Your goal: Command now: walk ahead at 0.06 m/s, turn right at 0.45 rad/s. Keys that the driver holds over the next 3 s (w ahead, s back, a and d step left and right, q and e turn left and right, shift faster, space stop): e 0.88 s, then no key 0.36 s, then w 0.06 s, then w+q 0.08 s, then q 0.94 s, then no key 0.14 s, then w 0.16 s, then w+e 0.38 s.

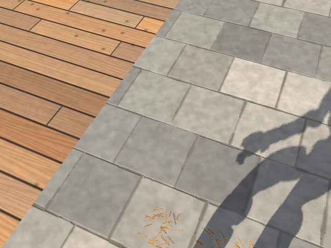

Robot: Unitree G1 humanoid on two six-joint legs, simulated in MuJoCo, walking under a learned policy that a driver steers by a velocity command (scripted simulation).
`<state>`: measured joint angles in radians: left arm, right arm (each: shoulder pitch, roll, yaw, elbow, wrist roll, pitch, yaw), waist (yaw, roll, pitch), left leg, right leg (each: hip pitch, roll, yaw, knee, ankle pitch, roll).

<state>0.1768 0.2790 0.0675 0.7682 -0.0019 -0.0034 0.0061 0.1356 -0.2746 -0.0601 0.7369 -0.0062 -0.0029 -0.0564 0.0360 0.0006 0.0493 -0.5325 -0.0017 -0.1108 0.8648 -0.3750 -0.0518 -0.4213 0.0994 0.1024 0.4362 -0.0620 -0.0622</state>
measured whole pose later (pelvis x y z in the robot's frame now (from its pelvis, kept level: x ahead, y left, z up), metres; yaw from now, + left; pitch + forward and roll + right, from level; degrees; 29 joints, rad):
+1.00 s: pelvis +0.03 +0.00 +0.00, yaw -35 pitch +2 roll +1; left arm 0.16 0.31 0.07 0.61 -0.01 0.05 0.02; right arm 0.14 -0.29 -0.07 0.69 0.00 -0.01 -0.01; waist 0.02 -0.01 0.02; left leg -0.38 -0.02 -0.06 0.66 -0.33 -0.06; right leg -0.33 0.10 0.18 0.54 -0.24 -0.04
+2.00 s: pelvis +0.12 -0.01 +0.00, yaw -19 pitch +3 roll -2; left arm 0.12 0.30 0.06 0.68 0.01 0.00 0.04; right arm 0.20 -0.31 -0.06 0.60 0.00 0.03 -0.02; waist -0.03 -0.01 0.04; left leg -0.35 -0.11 -0.13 0.49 -0.17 0.07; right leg -0.52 0.01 0.11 0.84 -0.33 0.09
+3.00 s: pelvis +0.29 -0.03 +0.00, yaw -10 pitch +2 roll +1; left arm 0.13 0.28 0.04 0.70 -0.03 -0.05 -0.07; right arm 0.38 -0.29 -0.06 0.77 0.01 -0.06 -0.01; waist -0.07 -0.03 0.02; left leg 0.13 -0.01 0.13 0.19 -0.36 0.00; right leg -0.62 -0.05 -0.02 0.64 -0.05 -0.02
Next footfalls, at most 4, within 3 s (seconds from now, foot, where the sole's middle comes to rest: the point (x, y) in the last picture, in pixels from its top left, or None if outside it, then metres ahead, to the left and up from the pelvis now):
0.16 left None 0.11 0.15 -0.77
0.58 right None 0.02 -0.11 -0.77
1.04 left None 0.14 0.08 -0.77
1.34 right None -0.05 -0.10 -0.77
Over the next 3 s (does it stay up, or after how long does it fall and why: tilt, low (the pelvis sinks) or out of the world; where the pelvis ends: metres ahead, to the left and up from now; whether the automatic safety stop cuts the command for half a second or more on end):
stays up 0.29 -0.03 0.00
